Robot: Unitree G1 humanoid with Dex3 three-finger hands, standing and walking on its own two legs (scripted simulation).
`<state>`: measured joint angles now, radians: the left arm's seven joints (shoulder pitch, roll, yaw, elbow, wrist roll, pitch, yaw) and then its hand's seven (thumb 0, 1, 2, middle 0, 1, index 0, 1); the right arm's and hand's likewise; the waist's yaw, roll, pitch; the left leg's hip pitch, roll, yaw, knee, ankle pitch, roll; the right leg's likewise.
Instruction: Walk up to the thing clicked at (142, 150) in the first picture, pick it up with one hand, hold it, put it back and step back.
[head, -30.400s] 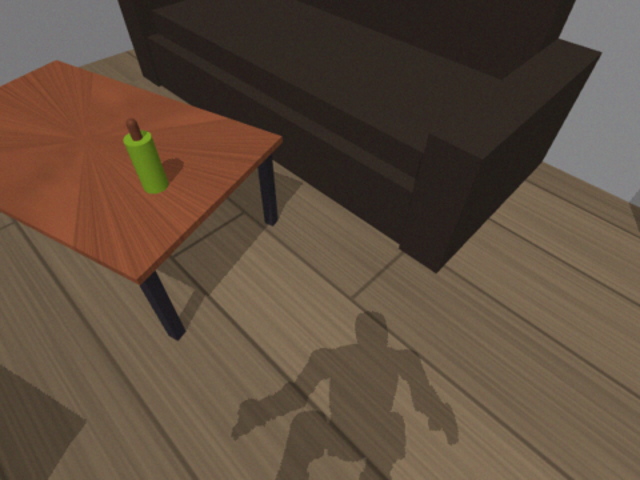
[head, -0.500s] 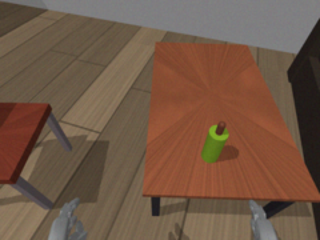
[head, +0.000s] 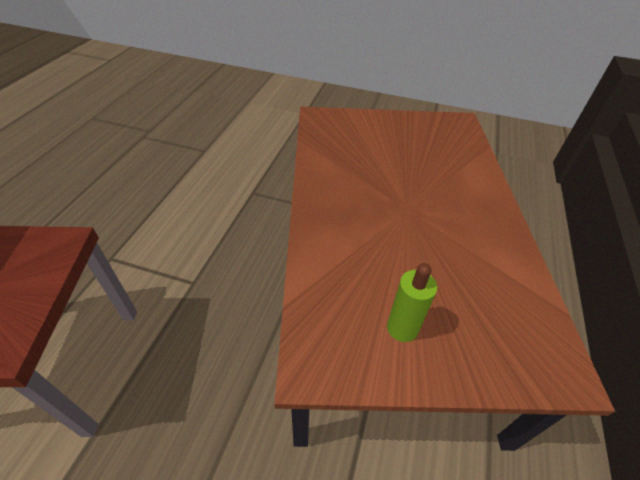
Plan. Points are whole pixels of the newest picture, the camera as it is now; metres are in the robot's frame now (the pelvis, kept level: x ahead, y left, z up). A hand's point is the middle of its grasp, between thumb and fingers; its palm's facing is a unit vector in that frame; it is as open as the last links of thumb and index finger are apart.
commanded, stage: stand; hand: right
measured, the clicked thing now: (412, 300) +0.52 -0.20 -0.23
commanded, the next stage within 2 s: step back in 1.90 s
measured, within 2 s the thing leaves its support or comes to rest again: neither
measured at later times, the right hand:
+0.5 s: hand out of the picture +0.04 -0.24 -0.15, palm faces -0.03 +0.94 -0.34, open 7.4 cm
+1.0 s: hand out of the picture +0.05 -0.23 -0.15, palm faces -0.02 +0.94 -0.34, open 7.4 cm
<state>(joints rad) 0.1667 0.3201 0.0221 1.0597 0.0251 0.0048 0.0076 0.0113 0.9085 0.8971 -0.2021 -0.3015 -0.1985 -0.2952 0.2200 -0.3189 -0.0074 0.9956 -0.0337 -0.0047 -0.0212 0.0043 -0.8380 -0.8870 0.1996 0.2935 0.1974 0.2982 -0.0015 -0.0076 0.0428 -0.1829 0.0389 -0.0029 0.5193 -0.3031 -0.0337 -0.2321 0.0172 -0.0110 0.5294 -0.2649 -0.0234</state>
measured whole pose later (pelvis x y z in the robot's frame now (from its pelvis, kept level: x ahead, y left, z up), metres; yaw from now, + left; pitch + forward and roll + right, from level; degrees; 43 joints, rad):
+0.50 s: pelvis -0.01 +0.01 +0.01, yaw +0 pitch -3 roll +0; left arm 0.11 0.32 0.02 1.19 0.02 0.00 0.00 0.01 0.91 0.90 -0.20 -0.30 -0.20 -0.30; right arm 0.15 -0.32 0.00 1.14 -0.03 -0.01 -0.01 0.00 -0.91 -0.90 0.20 0.30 0.20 0.30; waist 0.01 -0.01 0.06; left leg -0.09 0.04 0.01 0.35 -0.20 -0.03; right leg -0.13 0.02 0.00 0.34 -0.16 -0.01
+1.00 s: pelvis +0.00 +0.02 +0.01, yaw -1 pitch -3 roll +0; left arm 0.10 0.33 0.00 1.18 0.01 0.00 0.00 0.01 0.91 0.90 -0.20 -0.30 -0.20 -0.30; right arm 0.13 -0.33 0.00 1.14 -0.02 -0.01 -0.01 0.00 -0.91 -0.90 0.20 0.30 0.20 0.30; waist 0.00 -0.01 0.06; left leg -0.07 0.02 0.02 0.32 -0.20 -0.01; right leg -0.12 0.00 0.01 0.32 -0.15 0.00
